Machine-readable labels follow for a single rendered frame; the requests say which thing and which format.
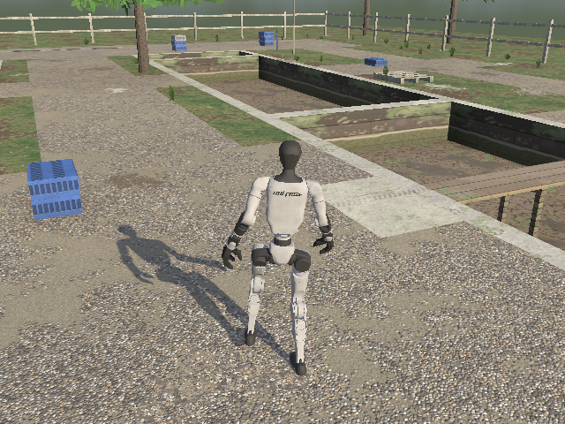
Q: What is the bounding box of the left robot forearm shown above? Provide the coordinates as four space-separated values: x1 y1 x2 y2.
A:
226 212 249 250

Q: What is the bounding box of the robot left upper arm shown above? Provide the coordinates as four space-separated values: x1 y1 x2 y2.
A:
241 177 270 226

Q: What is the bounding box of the right robot hand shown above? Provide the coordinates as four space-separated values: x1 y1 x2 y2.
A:
313 237 334 254

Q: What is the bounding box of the robot right upper arm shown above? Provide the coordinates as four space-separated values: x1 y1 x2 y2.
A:
305 179 328 227

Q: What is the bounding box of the left robot hand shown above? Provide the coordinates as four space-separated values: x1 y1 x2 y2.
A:
222 245 242 269

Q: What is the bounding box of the right robot forearm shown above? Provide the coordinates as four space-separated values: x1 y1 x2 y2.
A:
319 214 333 241

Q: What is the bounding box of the right robot shin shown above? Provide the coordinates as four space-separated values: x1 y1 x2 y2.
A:
291 302 307 363

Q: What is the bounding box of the left robot thigh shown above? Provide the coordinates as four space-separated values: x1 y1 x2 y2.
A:
251 244 270 293

